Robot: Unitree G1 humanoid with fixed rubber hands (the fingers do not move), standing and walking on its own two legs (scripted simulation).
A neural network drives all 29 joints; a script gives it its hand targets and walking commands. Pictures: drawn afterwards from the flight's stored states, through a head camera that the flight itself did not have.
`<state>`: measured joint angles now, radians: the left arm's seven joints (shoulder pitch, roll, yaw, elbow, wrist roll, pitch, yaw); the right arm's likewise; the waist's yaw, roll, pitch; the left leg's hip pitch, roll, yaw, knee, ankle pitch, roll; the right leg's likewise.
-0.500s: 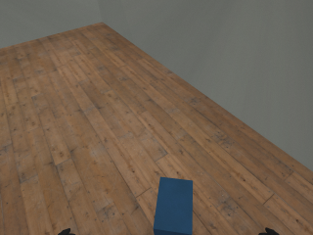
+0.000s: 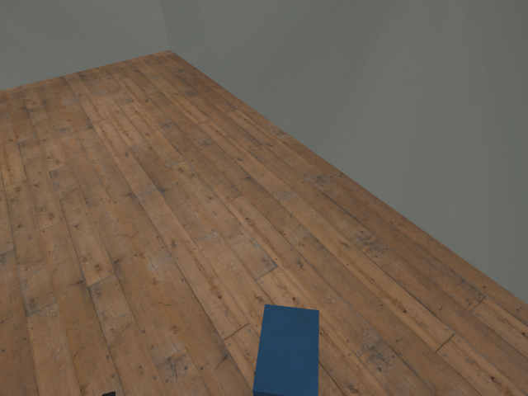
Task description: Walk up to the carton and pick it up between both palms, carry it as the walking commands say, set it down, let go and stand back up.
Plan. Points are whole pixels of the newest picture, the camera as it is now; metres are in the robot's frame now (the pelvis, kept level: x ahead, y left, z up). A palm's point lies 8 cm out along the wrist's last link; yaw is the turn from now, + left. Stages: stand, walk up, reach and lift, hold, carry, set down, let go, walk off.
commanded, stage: stand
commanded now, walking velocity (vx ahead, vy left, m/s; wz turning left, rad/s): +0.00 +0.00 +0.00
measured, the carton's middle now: (287, 363) +0.41 -0.03 -0.64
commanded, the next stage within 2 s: none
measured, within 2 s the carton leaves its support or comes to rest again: neither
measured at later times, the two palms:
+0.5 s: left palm out of the picture +0.08 +0.31 -0.10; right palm out of the picture +0.07 -0.29 -0.10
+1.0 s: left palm out of the picture +0.08 +0.31 -0.10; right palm out of the picture +0.08 -0.30 -0.10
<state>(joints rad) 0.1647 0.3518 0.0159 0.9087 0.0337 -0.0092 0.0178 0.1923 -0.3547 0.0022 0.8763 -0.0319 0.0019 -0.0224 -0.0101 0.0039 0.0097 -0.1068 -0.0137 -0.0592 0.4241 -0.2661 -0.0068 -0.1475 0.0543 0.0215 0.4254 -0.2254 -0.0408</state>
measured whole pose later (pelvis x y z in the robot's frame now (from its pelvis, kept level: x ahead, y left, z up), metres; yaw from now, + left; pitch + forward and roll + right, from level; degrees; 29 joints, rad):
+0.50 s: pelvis -0.01 +0.01 +0.00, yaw +0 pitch -3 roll +0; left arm 0.14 0.38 0.00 1.02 0.02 -0.01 0.01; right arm 0.17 -0.37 0.01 0.99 -0.02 -0.02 -0.01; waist 0.00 0.00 0.03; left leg -0.09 -0.03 -0.06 0.36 -0.22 0.00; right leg -0.13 0.04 0.03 0.38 -0.19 -0.03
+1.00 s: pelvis -0.01 +0.00 +0.01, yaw +0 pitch -3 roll +0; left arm 0.12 0.38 0.00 1.06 0.02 -0.02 0.01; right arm 0.13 -0.37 0.00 1.04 -0.02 -0.01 -0.01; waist 0.00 0.00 0.03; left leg -0.07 -0.02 -0.06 0.33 -0.20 0.00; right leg -0.12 0.04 0.03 0.35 -0.17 -0.03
